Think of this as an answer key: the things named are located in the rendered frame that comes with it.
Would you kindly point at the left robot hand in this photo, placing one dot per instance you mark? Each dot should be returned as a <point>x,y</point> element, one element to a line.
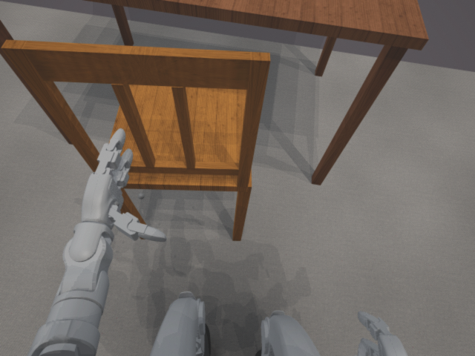
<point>103,189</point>

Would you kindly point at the left robot forearm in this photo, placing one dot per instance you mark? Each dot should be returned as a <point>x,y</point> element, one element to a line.
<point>71,328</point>

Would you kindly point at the chair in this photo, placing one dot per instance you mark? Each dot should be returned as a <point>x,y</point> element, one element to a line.
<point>190,116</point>

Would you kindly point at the robot right thigh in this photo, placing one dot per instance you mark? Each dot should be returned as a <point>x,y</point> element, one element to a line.
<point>282,335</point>

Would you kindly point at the table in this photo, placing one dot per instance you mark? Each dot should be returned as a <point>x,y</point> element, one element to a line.
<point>396,24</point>

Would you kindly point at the robot left shin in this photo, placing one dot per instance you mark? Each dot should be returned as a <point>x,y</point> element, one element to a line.
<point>200,343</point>

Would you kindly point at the right robot hand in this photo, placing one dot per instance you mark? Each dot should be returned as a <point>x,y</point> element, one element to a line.
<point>388,344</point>

